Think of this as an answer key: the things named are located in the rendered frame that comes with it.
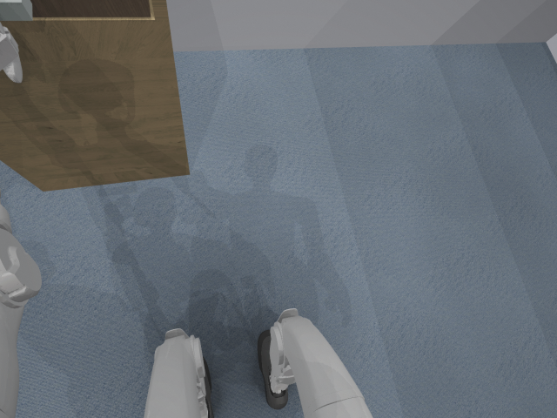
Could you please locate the robot left hand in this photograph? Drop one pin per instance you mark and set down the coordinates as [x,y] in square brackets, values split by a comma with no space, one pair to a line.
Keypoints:
[9,57]

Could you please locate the handle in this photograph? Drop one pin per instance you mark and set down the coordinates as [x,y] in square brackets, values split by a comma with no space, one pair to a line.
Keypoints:
[16,10]

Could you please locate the left robot upper arm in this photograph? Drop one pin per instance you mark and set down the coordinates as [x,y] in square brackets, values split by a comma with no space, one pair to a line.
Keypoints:
[20,280]

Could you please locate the robot left thigh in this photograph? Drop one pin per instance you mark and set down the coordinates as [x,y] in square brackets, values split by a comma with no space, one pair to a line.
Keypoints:
[177,369]

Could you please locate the cabinet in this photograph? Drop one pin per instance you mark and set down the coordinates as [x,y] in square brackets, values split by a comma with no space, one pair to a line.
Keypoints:
[98,103]

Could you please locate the drawer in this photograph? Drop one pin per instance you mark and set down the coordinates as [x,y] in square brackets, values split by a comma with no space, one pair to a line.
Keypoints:
[91,8]

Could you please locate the robot right shin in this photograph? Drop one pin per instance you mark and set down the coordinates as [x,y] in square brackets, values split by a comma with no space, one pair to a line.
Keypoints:
[281,377]

